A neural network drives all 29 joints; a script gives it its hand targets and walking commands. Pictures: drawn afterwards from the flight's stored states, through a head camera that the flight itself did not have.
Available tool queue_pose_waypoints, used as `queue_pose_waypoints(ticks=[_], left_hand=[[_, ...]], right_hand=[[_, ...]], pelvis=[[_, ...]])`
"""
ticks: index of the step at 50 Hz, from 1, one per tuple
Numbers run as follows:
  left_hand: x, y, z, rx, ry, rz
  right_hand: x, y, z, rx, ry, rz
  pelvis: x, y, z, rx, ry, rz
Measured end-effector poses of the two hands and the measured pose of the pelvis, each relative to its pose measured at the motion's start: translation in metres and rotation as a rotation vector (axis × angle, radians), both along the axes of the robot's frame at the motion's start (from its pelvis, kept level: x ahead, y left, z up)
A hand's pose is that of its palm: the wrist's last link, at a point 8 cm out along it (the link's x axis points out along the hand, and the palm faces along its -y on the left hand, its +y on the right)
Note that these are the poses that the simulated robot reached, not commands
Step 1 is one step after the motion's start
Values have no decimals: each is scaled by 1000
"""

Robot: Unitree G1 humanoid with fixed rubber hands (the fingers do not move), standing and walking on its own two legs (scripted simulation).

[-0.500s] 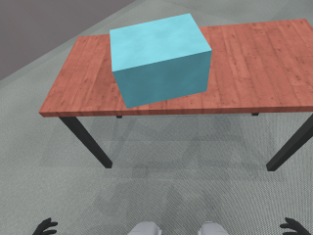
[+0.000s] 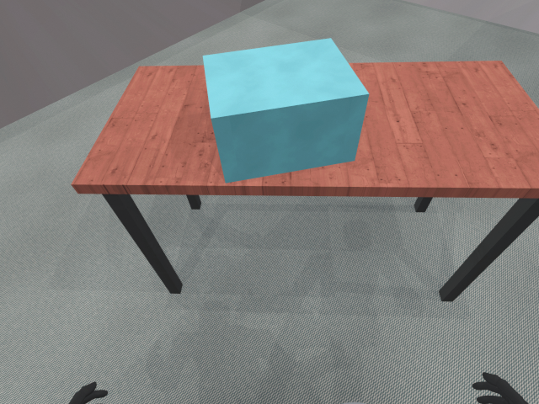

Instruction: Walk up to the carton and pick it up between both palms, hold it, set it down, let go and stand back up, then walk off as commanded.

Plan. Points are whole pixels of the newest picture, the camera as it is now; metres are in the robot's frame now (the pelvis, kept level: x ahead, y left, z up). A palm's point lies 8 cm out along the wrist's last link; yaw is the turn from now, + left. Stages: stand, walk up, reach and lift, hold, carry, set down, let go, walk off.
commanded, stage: stand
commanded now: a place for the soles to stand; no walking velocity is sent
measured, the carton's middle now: (279, 108) +0.70 +0.02 +0.02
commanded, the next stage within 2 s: none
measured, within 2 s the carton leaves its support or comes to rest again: neither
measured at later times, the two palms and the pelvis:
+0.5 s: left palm out of the picture +0.11 +0.31 -0.07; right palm out of the picture +0.11 -0.32 -0.09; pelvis +0.01 -0.01 +0.01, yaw +0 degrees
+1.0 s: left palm out of the picture +0.13 +0.32 -0.07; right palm out of the picture +0.12 -0.31 -0.08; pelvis +0.01 +0.01 +0.01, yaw +0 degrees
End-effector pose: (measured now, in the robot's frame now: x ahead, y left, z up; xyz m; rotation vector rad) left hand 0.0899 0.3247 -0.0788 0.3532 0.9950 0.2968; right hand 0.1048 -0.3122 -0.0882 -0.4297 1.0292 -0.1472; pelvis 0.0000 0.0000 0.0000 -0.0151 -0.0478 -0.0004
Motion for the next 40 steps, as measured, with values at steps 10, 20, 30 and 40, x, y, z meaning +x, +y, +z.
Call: queue_pose_waypoints(ticks=[10,20,30,40], left_hand=[[3,-7,10,6,-35,-9],[8,-13,12,3,-32,-17],[29,-16,12,-26,-66,-37],[39,-9,13,-35,-86,-41]], right_hand=[[2,-5,1,14,-33,3],[4,-9,0,20,-22,-1],[11,-3,6,12,-31,-1],[15,4,11,2,-35,0]], pelvis=[[-3,-7,2,13,-1,2],[1,-10,4,19,8,3],[8,-3,7,10,0,4],[12,4,9,0,-5,5]])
